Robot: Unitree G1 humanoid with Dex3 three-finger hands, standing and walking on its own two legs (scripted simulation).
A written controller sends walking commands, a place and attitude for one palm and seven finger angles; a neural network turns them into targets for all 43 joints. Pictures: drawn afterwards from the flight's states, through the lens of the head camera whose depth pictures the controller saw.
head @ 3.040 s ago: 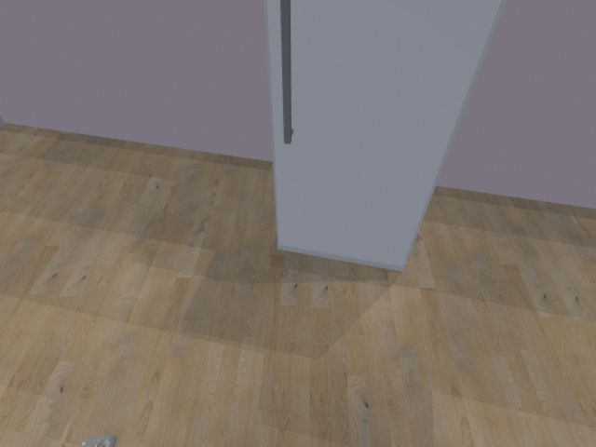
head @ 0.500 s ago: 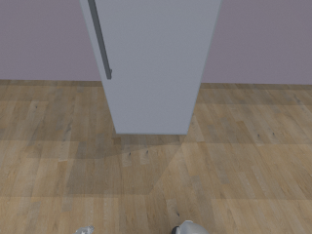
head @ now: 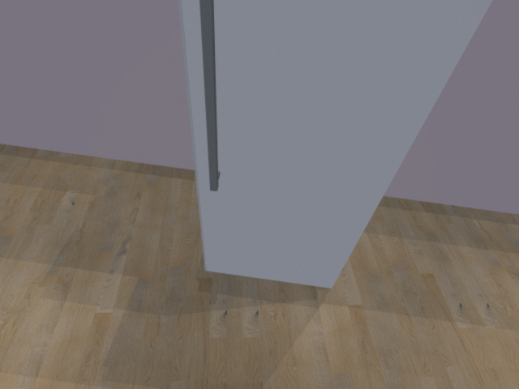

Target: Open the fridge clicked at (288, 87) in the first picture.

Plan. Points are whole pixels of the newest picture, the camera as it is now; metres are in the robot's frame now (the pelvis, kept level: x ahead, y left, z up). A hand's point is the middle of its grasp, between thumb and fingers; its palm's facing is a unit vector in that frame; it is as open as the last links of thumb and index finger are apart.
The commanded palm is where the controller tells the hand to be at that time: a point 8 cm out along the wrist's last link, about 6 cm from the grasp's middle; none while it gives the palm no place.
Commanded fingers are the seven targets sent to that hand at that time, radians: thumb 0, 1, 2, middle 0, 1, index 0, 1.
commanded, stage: take the last steps up to it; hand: left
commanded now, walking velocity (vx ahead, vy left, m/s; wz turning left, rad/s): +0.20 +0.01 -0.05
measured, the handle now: (213, 103) +0.62 +0.15 +0.11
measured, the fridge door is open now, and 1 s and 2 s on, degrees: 0 0 0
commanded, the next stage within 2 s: come to a stop and stand still in 0.14 s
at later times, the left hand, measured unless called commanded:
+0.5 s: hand (173, 358) +0.20 +0.16 -0.16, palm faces +0.05 -0.97 -0.24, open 7.2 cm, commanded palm none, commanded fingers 0.00 0.90 0.90 -0.20 -0.30 -0.20 -0.30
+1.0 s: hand out of the picture +0.09 +0.21 -0.17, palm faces +0.02 -0.98 -0.19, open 7.4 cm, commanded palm none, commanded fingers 0.00 0.90 0.90 -0.20 -0.30 -0.20 -0.30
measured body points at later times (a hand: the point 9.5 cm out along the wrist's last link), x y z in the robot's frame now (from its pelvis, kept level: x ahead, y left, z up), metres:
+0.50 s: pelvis +0.13 -0.01 +0.00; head +0.16 -0.03 +0.45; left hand +0.20 +0.22 -0.15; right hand +0.12 -0.23 -0.17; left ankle +0.09 +0.11 -0.69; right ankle +0.18 -0.12 -0.73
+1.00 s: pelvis +0.09 +0.02 +0.02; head +0.10 +0.04 +0.47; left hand +0.09 +0.27 -0.15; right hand +0.13 -0.21 -0.13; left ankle +0.14 +0.12 -0.73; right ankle +0.05 -0.12 -0.69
